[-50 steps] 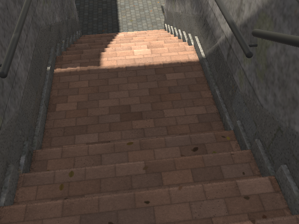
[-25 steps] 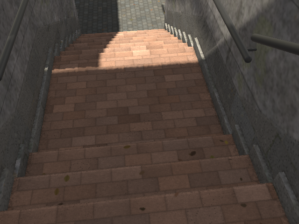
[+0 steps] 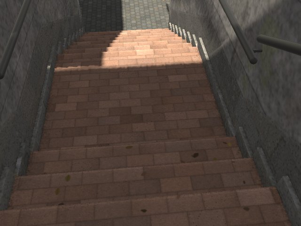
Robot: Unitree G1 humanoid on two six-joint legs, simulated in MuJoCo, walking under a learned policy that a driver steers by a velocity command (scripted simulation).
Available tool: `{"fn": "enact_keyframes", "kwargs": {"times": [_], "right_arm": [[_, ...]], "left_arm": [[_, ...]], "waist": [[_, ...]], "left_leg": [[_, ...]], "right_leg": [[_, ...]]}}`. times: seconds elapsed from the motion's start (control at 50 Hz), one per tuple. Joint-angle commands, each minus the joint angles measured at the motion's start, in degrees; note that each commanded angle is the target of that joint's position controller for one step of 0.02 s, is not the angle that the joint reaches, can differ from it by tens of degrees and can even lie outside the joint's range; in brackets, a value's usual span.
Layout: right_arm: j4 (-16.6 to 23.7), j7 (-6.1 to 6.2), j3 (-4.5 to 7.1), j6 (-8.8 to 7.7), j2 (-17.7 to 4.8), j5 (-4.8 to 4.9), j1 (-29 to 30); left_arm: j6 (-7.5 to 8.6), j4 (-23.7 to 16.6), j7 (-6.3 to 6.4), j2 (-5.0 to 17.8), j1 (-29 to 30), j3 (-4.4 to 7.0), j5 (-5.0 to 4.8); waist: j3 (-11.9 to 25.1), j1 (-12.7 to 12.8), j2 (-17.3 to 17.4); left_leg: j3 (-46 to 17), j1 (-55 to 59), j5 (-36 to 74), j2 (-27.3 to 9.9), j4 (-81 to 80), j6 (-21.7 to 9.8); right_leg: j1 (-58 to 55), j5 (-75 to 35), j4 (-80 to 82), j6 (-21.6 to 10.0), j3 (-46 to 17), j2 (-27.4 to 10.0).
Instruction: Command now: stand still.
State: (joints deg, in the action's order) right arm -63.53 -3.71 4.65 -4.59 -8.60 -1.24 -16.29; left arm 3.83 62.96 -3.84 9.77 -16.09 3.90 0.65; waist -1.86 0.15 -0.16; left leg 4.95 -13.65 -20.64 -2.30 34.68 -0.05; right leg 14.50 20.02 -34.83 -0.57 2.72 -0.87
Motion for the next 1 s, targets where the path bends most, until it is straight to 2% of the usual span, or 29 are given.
{"fn": "enact_keyframes", "kwargs": {"times": [0.02, 0.24, 0.3, 0.34, 0.4, 0.48, 0.5, 0.52, 0.54, 0.56, 0.58, 0.6, 0.62, 0.64, 0.66, 0.68, 0.7, 0.74, 0.8, 0.82, 0.84, 0.86, 0.88, 0.9, 0.92, 0.94, 0.96, 0.98, 1.0], "right_arm": [[0.6, 0.11, 0.67, -0.4, -4.6, 0.03, -4.2], [-0.6, 0.11, 0.01, -0.38, -3.8, 0.1, -6.3], [-0.6, 1.86, 2.04, -0.49, -7.5, -2.34, -9.0], [-0.3, 3.48, 1.9, -1.15, -4.9, -3.18, -10.7], [0.5, 4.72, 1.2, -1.96, -1.3, -2.43, -11.7], [0.5, 4.27, 1.54, -1.98, -3.2, -2.76, -14.1], [1.8, 3.79, 1.63, -2.17, -3.1, -3.14, -10.7], [5.1, 3.02, 1.78, -2.58, -2.7, -3.62, -2.9], [8.7, 2.17, 0.93, -3.43, 0.2, -3.84, 4.6], [12.9, 2.18, 0.13, -3.96, 1.7, -2.17, 12.0], [14.0, 2.59, -0.26, -4.04, 1.7, -1.63, 14.7], [12.5, 3.12, 0.12, -3.85, 0.5, -1.72, 10.4], [11.2, 3.82, 0.12, -3.17, 0.7, -2.96, 7.1], [10.1, 3.43, -0.91, -2.59, 1.8, -5.0, 2.7], [8.6, 2.77, -1.44, -2.37, 3.0, -5.78, 0.3], [8.5, 1.94, -2.0, -2.17, 3.5, -5.43, 0.3], [8.8, 1.42, -2.97, -2.25, 4.3, -3.95, 0.0], [8.6, 1.78, -2.24, -1.21, -0.8, -3.28, -1.1], [11.1, 2.23, -2.29, 0.13, -3.6, -4.85, 4.8], [9.7, 1.97, -1.98, 0.12, -4.8, -3.77, 3.5], [6.5, 1.86, -0.86, -0.51, -7.5, -2.47, -3.5], [2.4, 1.97, 1.33, -1.93, -12.0, -2.17, -18.6], [-1.1, 1.04, 1.92, -1.52, -15.8, -3.89, -33.0], [-2.6, -0.43, 1.79, -1.05, -18.7, -5.41, -38.8], [-3.7, -1.92, 2.01, -1.09, -19.0, -5.98, -37.2], [-1.8, -2.18, 1.58, -0.73, -16.9, -3.38, -26.6], [-0.2, -2.05, -1.07, -0.18, -8.6, -3.05, -19.6], [1.9, -1.07, -3.18, 0.09, -2.5, -4.52, -12.3], [1.7, 0.04, -4.35, -0.24, 0.0, -5.29, -10.8]], "left_arm": [[0.37, -0.6, 0.13, 4.9, -4.0, 0.71, -0.03], [0.41, 0.0, 0.27, 4.2, -4.9, 0.51, 0.1], [0.42, -0.1, 1.98, 7.5, -7.4, 2.53, 2.5], [1.21, -0.6, 3.5, 3.9, -7.8, 2.23, 3.59], [2.51, -2.2, 4.4, -0.4, -4.8, 1.44, 2.68], [3.52, -0.9, 4.2, -0.4, -11.6, 1.88, 3.04], [3.81, 0.9, 4.33, 0.1, -17.1, 2.14, 3.49], [4.25, 4.1, 4.65, 2.1, -27.9, 2.62, 4.28], [4.89, 7.8, 4.83, 4.3, -40.9, 2.54, 5.52], [5.04, 11.1, 4.66, 4.3, -45.6, 1.8, 5.62], [4.5, 11.2, 4.05, 1.8, -40.2, 0.75, 5.03], [3.95, 9.2, 3.33, 0.5, -31.5, 0.15, 4.01], [3.34, 7.4, 3.23, -1.1, -25.5, -0.34, 3.24], [2.8, 4.5, 3.79, -5.2, -18.5, -1.99, 3.84], [3.07, 0.5, 4.54, -6.6, -14.1, -3.11, 3.26], [3.7, 0.0, 5.3, -6.4, -13.0, -3.79, 3.38], [4.3, -1.7, 5.41, -4.4, -8.6, -4.14, 5.19], [4.97, -1.3, 4.93, 1.1, -12.7, -3.76, 6.33], [3.5, 2.0, 3.59, 3.0, -22.9, -3.38, 3.4], [2.34, 2.9, 3.27, 4.6, -24.3, -2.94, 3.89], [1.55, 2.5, 2.44, 6.7, -20.9, -2.3, 3.7], [1.14, 3.9, -0.17, 7.6, -21.2, -2.14, 6.02], [1.35, 7.5, -1.87, -1.6, -35.6, -2.97, 4.2], [2.21, 2.3, -3.14, -1.8, -30.8, -2.76, 2.45], [2.43, -5.5, -2.61, 0.9, -14.9, -2.02, 1.05], [2.52, -8.8, -1.07, 4.2, -6.1, -1.29, 0.69], [2.51, -7.6, 0.61, 4.3, -7.5, -1.32, 1.47], [2.46, -7.1, 1.62, -2.1, -11.6, -3.1, 2.53], [1.43, -7.8, 1.98, -4.7, -11.6, -4.21, 3.26]], "waist": [[-1.2, 0.0, 0.5], [-1.5, 0.1, 0.6], [-7.2, 0.2, 1.3], [-9.0, -0.2, 1.4], [-6.8, -1.3, 2.7], [-5.2, 0.8, 2.9], [-4.9, 3.5, -0.8], [-3.8, 9.2, -8.9], [-1.4, 15.1, -16.3], [-9.1, 16.1, -6.5], [-11.1, 13.0, -1.0], [-9.2, 7.8, -0.5], [-7.9, 5.0, -0.7], [-7.4, 1.2, -0.5], [-7.0, 0.7, -0.6], [-6.7, 0.5, -3.6], [-6.7, -0.8, -1.8], [-6.2, -1.3, -2.4], [-8.8, 1.5, -2.1], [-8.0, 1.9, -0.8], [-5.9, -1.3, 1.6], [-0.5, -7.8, 5.4], [18.3, -7.6, 20.2], [20.0, -8.3, 16.1], [8.4, -11.3, 11.5], [-1.2, -9.0, 5.3], [-2.1, -5.4, 0.0], [-4.4, 1.2, -2.1], [-9.6, 3.3, 0.8]], "left_leg": [[-0.6, 0.0, 11.3, -0.1, -4.8, -1.6], [-0.8, -1.0, 11.3, -0.3, -4.2, -1.6], [-5.8, -5.6, -20.6, -2.3, -7.4, -7.4], [-11.6, -5.2, -24.6, -5.3, -8.5, -12.2], [-15.5, 0.0, -16.0, -7.4, -8.2, -15.8], [-19.3, -2.9, -7.1, -9.2, -0.7, -18.1], [-15.5, -10.1, -5.9, -6.1, 6.7, -16.4], [-6.3, -26.3, -5.5, 2.0, 21.9, -12.0], [-5.7, -46.4, -20.3, 7.0, 39.5, -7.8], [-16.5, -62.8, -20.0, 5.2, 38.3, -7.3], [-16.5, -63.5, -15.1, 2.0, 36.6, -6.4], [-12.4, -54.5, -9.6, -0.2, 38.0, -6.3], [-8.5, -45.7, -6.1, -1.3, 37.2, -6.3], [-8.2, -35.1, 4.1, -2.5, 33.8, -7.1], [-6.3, -25.9, 20.4, -3.0, 25.3, -6.8], [-10.1, -23.7, 39.9, -5.7, 16.4, -6.4], [-8.5, -8.9, 58.3, -5.7, 6.6, -6.7], [-1.6, 4.1, 47.4, -2.8, 9.7, -1.1], [-2.8, -2.1, 29.7, -3.5, -2.7, -0.6], [-4.6, -3.9, 32.3, -4.6, -9.0, -1.6], [-1.4, 2.2, 32.4, -2.9, -14.4, -2.2], [-0.5, 19.9, 33.4, -2.6, -12.7, -5.4], [-7.9, 49.1, 66.9, -11.5, 8.6, -17.7], [-26.0, 52.4, 73.8, -17.1, 4.4, -22.3], [-37.4, 46.7, 43.4, -22.4, -5.0, -25.6], [-37.6, 32.0, 14.4, -23.6, -11.0, -23.7], [-33.4, 17.4, 8.1, -20.9, -13.6, -21.0], [-31.0, 1.5, 6.0, -20.2, -15.8, -18.8], [-30.3, -10.3, 1.6, -19.5, -19.0, -18.3]], "right_leg": [[2.3, -12.1, 5.4, -2.2, 0.0, -0.5], [2.4, -12.5, 4.6, -2.2, 0.2, -0.3], [6.5, 18.8, 6.8, -7.3, -3.6, -1.4], [7.7, 21.5, 6.9, -11.1, -7.7, -3.4], [7.7, 12.4, 2.3, -12.4, -6.8, -2.9], [5.0, 5.1, -8.8, -10.4, -3.0, -0.3], [-1.6, 1.9, -6.7, -11.5, -6.1, -1.6], [-16.5, -3.9, 0.6, -15.9, -17.2, -5.3], [-32.6, -9.8, 8.6, -21.8, -39.1, -15.2], [-36.8, -7.6, 10.5, -22.6, -46.1, -21.1], [-32.3, -8.7, 8.8, -21.1, -42.1, -21.5], [-22.0, -15.2, 7.7, -19.9, -34.4, -19.9], [-11.7, -18.0, 7.5, -19.3, -26.9, -18.0], [1.0, -14.0, 5.6, -15.7, -19.9, -13.5], [11.5, -8.0, 5.3, -13.0, -10.9, -7.4], [13.5, -4.3, 3.0, -10.0, -9.4, -6.0], [27.2, 1.3, 0.1, -7.1, -3.7, -2.5], [35.1, 11.3, 0.9, -7.5, -5.2, -2.7], [16.3, 3.1, -6.7, -8.9, -13.4, -9.5], [6.1, -0.4, -12.2, -8.5, -14.6, -10.2], [2.2, -7.7, -21.0, -7.9, -13.1, -8.3], [7.6, -15.7, -37.6, -5.1, -10.5, -4.2], [22.8, 19.5, -70.9, -2.3, -6.3, 6.8], [37.2, 26.2, -84.7, -2.4, -9.3, 10.9], [55.9, 23.1, -85.5, -3.8, -9.0, 9.7], [63.1, 13.8, -83.4, -4.8, -7.3, 2.8], [55.5, 3.7, -78.1, -6.5, -8.7, -0.7], [46.1, -9.0, -67.5, -8.4, -13.8, -6.1], [43.9, -11.1, -64.2, -9.5, -14.0, -8.3]]}}
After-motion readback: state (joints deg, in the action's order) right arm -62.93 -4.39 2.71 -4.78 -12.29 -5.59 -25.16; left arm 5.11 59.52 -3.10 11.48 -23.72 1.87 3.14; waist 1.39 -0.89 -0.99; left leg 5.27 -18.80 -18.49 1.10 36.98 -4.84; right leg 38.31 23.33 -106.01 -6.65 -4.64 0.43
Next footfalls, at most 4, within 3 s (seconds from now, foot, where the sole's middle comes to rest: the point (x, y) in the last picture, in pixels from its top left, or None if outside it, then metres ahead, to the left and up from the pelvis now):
0.86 left None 0.33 0.14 -0.92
1.42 right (165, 220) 0.63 -0.05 -1.07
1.90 left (119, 213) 0.67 0.20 -1.07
2.30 right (150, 181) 0.94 0.03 -1.22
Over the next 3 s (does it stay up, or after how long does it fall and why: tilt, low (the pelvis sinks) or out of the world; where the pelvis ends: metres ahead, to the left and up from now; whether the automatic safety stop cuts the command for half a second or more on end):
stays up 1.21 0.22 -0.62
